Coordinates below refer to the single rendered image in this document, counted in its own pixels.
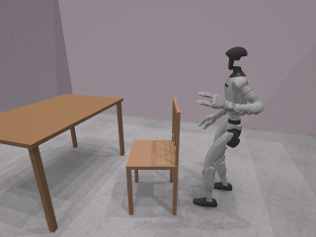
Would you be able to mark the right robot shin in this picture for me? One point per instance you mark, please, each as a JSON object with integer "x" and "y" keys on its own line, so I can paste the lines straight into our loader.
{"x": 221, "y": 171}

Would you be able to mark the right robot hand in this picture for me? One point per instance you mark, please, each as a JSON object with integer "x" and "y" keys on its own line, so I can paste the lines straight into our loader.
{"x": 211, "y": 119}

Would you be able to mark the robot left forearm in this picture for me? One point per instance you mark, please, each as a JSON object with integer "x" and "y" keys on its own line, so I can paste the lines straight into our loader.
{"x": 243, "y": 109}

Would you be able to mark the left robot hand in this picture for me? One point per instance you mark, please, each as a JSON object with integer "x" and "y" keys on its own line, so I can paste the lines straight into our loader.
{"x": 217, "y": 101}

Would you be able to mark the table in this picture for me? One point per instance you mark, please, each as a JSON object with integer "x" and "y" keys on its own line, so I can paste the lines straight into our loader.
{"x": 32, "y": 125}

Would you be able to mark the left robot upper arm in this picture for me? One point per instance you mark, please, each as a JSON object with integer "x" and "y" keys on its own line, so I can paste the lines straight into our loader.
{"x": 242, "y": 85}

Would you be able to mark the chair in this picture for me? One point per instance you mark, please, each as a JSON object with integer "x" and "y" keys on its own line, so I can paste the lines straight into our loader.
{"x": 156, "y": 155}

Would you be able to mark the robot right forearm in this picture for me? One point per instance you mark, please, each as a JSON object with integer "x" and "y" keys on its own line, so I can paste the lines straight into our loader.
{"x": 219, "y": 113}

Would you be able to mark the robot right foot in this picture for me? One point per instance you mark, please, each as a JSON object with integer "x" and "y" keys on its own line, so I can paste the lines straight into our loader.
{"x": 219, "y": 186}

